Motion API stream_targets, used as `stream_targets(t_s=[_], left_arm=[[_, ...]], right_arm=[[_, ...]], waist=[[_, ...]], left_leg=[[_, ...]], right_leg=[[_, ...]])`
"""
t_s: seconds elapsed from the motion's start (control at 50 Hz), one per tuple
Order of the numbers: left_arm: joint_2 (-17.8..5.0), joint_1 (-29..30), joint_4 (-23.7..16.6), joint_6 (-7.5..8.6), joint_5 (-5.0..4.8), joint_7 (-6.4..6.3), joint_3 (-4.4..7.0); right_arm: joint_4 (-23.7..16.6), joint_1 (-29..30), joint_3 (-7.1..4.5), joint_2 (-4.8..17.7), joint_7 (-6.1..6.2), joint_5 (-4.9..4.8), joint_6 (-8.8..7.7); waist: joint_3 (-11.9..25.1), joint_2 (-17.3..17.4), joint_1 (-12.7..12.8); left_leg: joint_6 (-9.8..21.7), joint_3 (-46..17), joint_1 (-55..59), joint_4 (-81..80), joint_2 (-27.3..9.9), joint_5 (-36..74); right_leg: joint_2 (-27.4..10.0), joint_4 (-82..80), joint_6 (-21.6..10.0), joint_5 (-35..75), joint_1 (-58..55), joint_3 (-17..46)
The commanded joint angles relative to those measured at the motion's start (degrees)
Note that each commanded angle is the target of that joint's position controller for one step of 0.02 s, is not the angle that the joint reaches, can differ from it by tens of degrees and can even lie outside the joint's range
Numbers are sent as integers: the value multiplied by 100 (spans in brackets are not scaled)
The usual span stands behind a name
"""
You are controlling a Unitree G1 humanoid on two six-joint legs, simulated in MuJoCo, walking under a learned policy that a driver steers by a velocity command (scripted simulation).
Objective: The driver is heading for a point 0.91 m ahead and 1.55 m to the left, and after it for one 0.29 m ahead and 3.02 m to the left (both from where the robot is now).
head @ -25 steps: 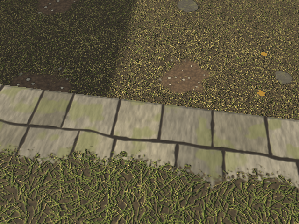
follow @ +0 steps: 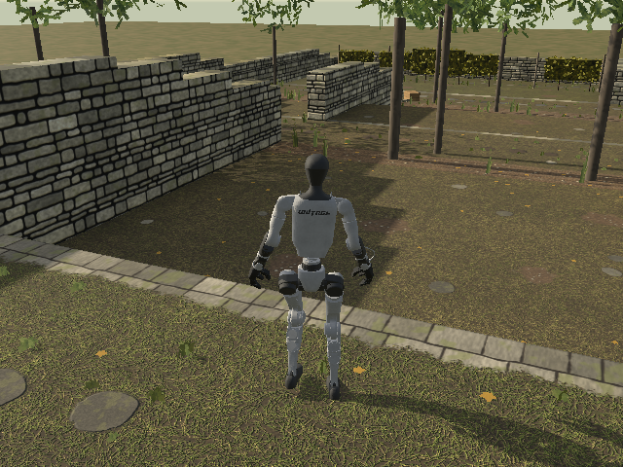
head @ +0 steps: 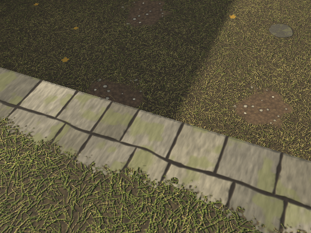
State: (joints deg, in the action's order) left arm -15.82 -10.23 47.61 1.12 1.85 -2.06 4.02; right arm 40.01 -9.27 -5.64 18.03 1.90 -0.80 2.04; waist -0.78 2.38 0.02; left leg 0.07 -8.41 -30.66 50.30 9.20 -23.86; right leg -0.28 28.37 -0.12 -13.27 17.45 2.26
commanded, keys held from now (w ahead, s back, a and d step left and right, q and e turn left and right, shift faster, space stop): q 0.80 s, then no key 0.18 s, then w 0.02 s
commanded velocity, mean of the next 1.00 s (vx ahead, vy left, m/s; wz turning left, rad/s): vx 0.00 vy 0.00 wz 0.56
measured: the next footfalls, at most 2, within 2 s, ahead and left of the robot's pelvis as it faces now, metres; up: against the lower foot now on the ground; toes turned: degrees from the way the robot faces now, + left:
left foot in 0.34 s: +0.02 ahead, +0.15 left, +0.00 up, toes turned +15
right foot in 0.82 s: +0.12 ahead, -0.05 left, +0.00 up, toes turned +34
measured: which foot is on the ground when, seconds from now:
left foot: up 0.00-0.32, down 0.34-0.82, up 0.84-1.00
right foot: down 0.00-0.34, up 0.36-0.80, down 0.82-1.00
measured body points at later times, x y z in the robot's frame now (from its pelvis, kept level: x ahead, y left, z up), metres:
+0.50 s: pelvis +0.00 +0.05 +0.00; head +0.03 +0.09 +0.45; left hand +0.04 +0.37 -0.12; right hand +0.24 -0.17 -0.07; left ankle -0.02 +0.14 -0.74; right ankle +0.02 -0.11 -0.65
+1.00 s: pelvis +0.02 +0.03 +0.00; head +0.06 +0.03 +0.45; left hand -0.01 +0.34 -0.08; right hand +0.31 -0.13 -0.10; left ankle -0.09 +0.13 -0.66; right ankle +0.09 -0.07 -0.74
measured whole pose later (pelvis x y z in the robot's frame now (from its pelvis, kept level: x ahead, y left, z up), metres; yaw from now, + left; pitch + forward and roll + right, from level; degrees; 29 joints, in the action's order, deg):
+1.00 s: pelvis +0.02 +0.03 +0.00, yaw +33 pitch +2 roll +1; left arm -15.0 -9.7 39.2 0.8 0.6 -0.8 3.5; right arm 36.5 -9.8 -5.5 20.1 1.6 -0.8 2.8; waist -2.2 2.5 0.7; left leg -4.5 -8.0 -27.6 62.3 5.2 -27.1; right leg -0.4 26.8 -0.9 -13.5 14.9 1.1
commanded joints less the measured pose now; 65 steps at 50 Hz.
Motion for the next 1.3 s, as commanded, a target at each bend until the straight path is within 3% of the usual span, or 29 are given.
stream_targets(t_s=[0.02,0.14,0.2,0.28,0.32,0.34,0.36,0.38,0.4,0.42,0.46,0.52,0.68,0.76,0.8,0.82,0.84,0.86,0.88,0.92,0.98,1.04,1.1,1.16,1.18,1.2,1.22,1.24,1.3], left_arm=[[-676,605,-640,65,-112,-71,127],[-920,-33,-613,-96,-93,-142,188],[-1149,45,-692,-120,-139,-86,283],[-1261,93,-721,-98,-272,25,347],[-1184,177,-699,-90,-381,45,338],[-954,-161,-567,-72,-338,76,282],[-568,-154,-729,-63,-62,115,153],[-505,259,-1085,-20,-8,88,114],[-846,611,-1117,-14,-111,61,206],[-902,646,-1114,-29,-197,46,237],[-948,450,-984,-84,-115,-44,283],[-807,188,-947,-81,-129,-4,262],[-662,543,-1166,-5,-176,82,180],[-691,430,-1229,88,-223,169,206],[-684,101,-1150,134,-210,206,237],[-894,-80,-1120,138,-143,191,292],[-1270,56,-1232,97,-29,152,338],[-1323,5,-1179,89,119,181,346],[-1041,148,-1286,108,24,169,268],[-772,465,-1331,84,-112,127,180],[-697,391,-1260,23,-144,100,118],[-785,64,-1132,-49,-191,91,137],[-1130,-228,-1079,-94,-266,120,222],[-924,-266,-1016,-45,-355,167,124],[-529,-72,-1088,37,-266,207,-11],[-85,129,-1390,177,-172,257,-139],[-606,684,-1621,275,-312,222,-10],[-891,615,-1590,318,-422,232,107],[-804,367,-1397,384,-295,324,124]], right_arm=[[-177,-451,-243,669,-4,30,23],[-710,299,-49,309,-95,-55,66],[-883,361,17,241,-190,-33,61],[-969,231,-57,392,-289,-52,128],[-853,-166,-115,389,-315,-52,142],[-764,-468,-207,593,-260,-43,135],[-821,-740,-377,1265,-158,-28,105],[-980,-622,-366,1552,-180,155,-9],[-952,-691,-286,1206,-234,205,-133],[-897,-444,-216,1056,-223,173,-206],[-949,75,-134,822,-157,-4,-189],[-985,158,-100,820,-84,66,-152],[-967,72,-160,1007,-52,42,-74],[-992,170,-156,1003,-96,-13,-25],[-1032,353,-132,943,-67,-90,16],[-1035,235,-74,749,-38,-71,16],[-1033,-66,29,384,-37,13,2],[-1132,21,-82,730,-22,7,-64],[-980,-175,-210,1113,-16,68,-95],[-685,-299,-222,940,-3,12,-21],[-680,-147,-65,479,-25,-15,35],[-764,149,135,131,-109,10,-15],[-775,226,103,351,-191,-54,-135],[-398,-523,77,346,-219,-44,-289],[-275,-1102,52,456,-182,-37,-333],[-192,-1504,-99,1103,-155,45,-345],[-175,-1666,-159,1228,-208,102,-435],[-172,-1468,-45,891,-206,114,-534],[-185,-1129,99,534,-195,43,-640]], waist=[[399,-905,-203],[302,-1210,301],[404,-1298,329],[408,-1377,244],[478,-1228,-31],[625,-741,-92],[797,837,-66],[942,1609,-137],[1082,856,-448],[791,694,-253],[575,443,-2],[714,489,131],[559,620,-86],[627,697,-55],[669,644,203],[813,373,188],[855,-959,-107],[577,-1968,-90],[526,-1384,-79],[358,-881,-184],[337,-986,-67],[484,-1378,215],[182,-1492,325],[128,-1039,-112],[372,-676,-371],[528,816,-382],[-23,963,-716],[-452,705,-554],[-600,589,-328]], left_leg=[[-307,34,-821,1938,-413,12],[-626,601,-866,849,-907,375],[-525,901,-95,-3,-1071,222],[-217,1200,658,-1086,-985,383],[103,1349,1488,-2297,-810,1229],[310,1054,2393,-2795,-827,2010],[813,-836,3583,-2867,-2194,4046],[2065,-2244,3428,-2787,-3275,5089],[2148,-1923,3266,-2935,-3053,4522],[1796,-1406,3013,-2937,-2689,4063],[1340,-980,2585,-2951,-2223,3519],[1360,-863,2242,-3019,-1986,3443],[1365,-1625,1946,-2908,-1864,2213],[1275,-2116,2053,-2650,-1775,2661],[1000,-2088,1877,-2368,-1512,2618],[697,-1828,1494,-2007,-1288,1899],[315,-882,691,-842,-599,174],[10,-158,-118,281,-103,-1501],[-200,-268,-206,1324,-405,-1341],[-405,-216,-269,1819,-461,-702],[-581,61,-48,1375,-491,-264],[-524,687,591,-261,-783,-172],[-263,1005,1180,-1443,-715,-216],[216,1010,2811,-2950,-727,933],[400,231,3757,-3035,-1314,746],[977,-1539,4268,-3282,-2454,-110],[1675,-2699,3657,-3908,-3111,-759],[1714,-2578,3541,-4026,-3029,-1161],[1316,-1492,3538,-4183,-2468,-105]], right_leg=[[-1549,-908,-931,1783,-972,1180],[-1530,-999,-1186,1981,-1589,432],[-1664,-961,-1203,2162,-1360,123],[-1823,-713,-1081,2143,-1223,-47],[-1712,-159,-736,1865,-960,-328],[-1478,518,-349,1316,-407,-693],[-854,2303,218,-967,1162,-1206],[-127,3589,473,-2726,2347,-600],[-237,4186,444,-2518,2370,-19],[-311,4214,350,-2022,2387,78],[-375,3822,359,-1248,2236,148],[-150,3599,440,-706,1761,76],[141,1645,441,-739,1114,245],[276,780,307,-773,597,262],[255,-465,168,131,-178,154],[-299,-737,-27,777,-850,462],[-1481,-933,-564,1766,-1378,1628],[-2261,-1083,-1600,2513,-1060,2814],[-2307,-1041,-1805,2414,-976,2629],[-1568,-852,-1284,1991,-936,1610],[-1210,-805,-1218,2466,-952,946],[-1006,-1211,-1138,-126,-954,850],[-1221,-1386,-1216,-1137,-605,1183],[-1063,-1023,-926,-1265,291,999],[-766,-194,-575,-1243,1001,644],[32,1411,-84,-1433,2188,-440],[-55,2376,-17,-2079,2929,-200],[-310,2977,-69,-1745,3323,47],[-574,3077,-127,-445,3521,70]])
Velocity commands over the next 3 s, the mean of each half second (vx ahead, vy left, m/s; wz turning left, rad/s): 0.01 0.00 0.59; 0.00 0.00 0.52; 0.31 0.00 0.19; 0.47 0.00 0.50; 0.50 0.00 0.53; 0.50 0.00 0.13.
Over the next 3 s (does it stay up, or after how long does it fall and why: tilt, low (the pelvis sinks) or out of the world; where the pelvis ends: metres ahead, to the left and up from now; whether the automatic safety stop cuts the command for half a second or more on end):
stays up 0.58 0.77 0.01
